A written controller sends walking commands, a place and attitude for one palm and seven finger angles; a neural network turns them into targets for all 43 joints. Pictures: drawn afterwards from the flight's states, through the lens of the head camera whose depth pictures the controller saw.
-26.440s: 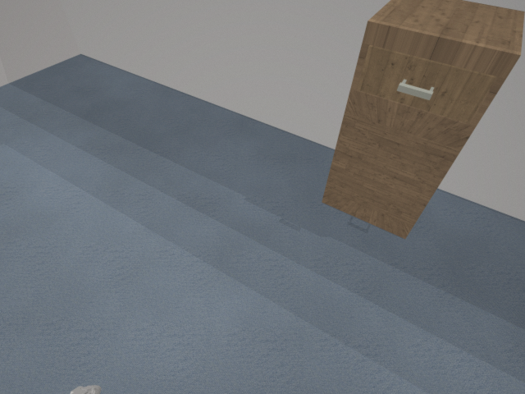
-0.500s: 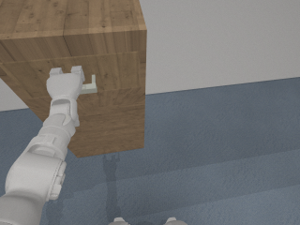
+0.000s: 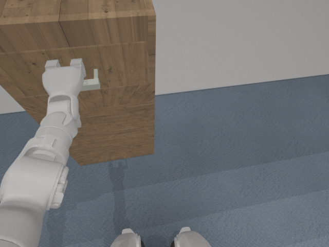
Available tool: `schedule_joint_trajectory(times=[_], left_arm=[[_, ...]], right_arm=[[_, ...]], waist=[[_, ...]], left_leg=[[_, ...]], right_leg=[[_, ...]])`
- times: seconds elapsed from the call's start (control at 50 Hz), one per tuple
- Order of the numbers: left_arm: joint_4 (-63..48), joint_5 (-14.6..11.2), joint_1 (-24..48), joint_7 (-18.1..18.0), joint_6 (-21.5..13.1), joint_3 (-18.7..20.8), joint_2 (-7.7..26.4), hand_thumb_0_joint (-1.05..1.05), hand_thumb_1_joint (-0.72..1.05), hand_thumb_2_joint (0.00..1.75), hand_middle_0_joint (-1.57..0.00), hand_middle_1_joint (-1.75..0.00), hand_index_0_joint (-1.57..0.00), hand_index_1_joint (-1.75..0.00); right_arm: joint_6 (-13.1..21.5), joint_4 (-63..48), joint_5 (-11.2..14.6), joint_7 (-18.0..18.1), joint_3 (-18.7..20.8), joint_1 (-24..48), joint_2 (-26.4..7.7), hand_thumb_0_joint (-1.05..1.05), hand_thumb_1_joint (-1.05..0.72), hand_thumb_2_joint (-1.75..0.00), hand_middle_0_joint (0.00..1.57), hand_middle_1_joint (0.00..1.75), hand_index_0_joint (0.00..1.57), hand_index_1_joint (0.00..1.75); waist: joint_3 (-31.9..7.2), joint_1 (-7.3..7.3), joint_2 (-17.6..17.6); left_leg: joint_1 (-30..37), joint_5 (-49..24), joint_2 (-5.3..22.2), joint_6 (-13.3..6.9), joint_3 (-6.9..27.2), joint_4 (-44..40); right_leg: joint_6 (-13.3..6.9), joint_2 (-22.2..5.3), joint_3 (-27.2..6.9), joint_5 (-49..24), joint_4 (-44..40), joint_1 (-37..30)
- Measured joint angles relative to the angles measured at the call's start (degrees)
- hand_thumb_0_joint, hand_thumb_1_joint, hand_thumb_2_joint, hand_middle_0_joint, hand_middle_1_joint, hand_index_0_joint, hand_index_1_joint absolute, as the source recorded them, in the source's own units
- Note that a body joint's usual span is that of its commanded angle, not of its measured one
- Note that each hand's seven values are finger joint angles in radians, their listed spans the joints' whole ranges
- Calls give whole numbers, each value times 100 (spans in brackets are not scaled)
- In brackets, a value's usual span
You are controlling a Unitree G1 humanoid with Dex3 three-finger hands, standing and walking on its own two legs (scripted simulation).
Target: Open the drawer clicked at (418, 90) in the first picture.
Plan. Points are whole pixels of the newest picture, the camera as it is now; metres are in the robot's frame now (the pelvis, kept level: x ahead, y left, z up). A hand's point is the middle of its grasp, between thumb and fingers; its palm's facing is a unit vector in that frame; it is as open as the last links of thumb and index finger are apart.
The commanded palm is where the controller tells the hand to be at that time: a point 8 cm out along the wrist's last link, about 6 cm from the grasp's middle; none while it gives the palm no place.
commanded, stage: lower the fingers behind the handle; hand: left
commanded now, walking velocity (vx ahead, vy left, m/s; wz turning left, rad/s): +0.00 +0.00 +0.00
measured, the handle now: (79, 80) +0.56 +0.20 +0.02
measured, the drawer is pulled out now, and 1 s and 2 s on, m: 0.00 0.00 0.00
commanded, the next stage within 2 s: lift the fingers back up to retry in 0.10 s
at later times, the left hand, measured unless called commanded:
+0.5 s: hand (70, 92) +0.51 +0.21 +0.04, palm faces -0.06 -0.04 -1.00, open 13.8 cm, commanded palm +0.49 +0.20 +0.10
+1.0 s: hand (61, 82) +0.50 +0.22 +0.08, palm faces -0.07 -0.05 -1.00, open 13.8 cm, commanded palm +0.48 +0.21 +0.14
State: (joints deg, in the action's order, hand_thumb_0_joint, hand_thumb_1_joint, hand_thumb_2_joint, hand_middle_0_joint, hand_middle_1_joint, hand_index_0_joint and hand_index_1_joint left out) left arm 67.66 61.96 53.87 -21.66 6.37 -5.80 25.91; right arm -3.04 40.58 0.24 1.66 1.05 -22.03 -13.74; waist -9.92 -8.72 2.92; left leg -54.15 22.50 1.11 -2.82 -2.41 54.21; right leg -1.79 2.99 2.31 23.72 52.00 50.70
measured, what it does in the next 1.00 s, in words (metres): stands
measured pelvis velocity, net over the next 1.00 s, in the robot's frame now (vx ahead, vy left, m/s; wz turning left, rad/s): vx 0.05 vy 0.00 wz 0.01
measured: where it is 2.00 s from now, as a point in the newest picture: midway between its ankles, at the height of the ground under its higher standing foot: outside the picture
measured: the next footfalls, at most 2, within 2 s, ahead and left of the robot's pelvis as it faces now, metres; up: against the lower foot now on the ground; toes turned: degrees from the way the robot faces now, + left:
none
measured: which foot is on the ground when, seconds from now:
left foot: down 0.00-1.00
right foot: down 0.00-1.00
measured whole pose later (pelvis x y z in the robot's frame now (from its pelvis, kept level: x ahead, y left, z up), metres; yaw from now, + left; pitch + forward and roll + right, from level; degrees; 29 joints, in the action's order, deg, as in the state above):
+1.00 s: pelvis +0.05 +0.00 +0.04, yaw +0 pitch +16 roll -1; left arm 56.2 59.1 43.6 -13.8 4.7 -5.2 23.5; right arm -5.9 39.6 1.3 1.6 2.5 -18.5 -14.0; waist -8.8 -4.8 2.8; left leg -35.0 20.6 0.1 -2.5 -3.0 40.0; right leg -1.7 2.6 1.0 21.6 37.7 31.7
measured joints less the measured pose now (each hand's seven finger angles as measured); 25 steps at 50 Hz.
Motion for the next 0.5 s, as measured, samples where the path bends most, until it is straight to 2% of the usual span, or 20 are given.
schedule_joint_trajectory(times=[0.28, 0.5], left_arm=[[-87, -40, -56, 23, -66, 66, 36, 0, -49, 30, -26, -132, -32, -120], [-279, -122, -329, 201, -159, 210, -35, 0, -49, 30, -30, -126, -32, -120]], right_arm=[[13, 6, 13, 15, -6, -9, -6, 1, -90, -90, 20, 30, 21, 30], [-4, 23, 40, 64, 41, 7, 15, 1, -90, -90, 20, 30, 21, 30]], waist=[[18, 3, 12], [87, 32, 14]], left_leg=[[16, -21, 11, 0, -4, -38], [538, -100, 0, -1, -28, -486]], right_leg=[[2, 14, -9, -33, -52, -17], [16, 22, -58, -151, -547, -550]])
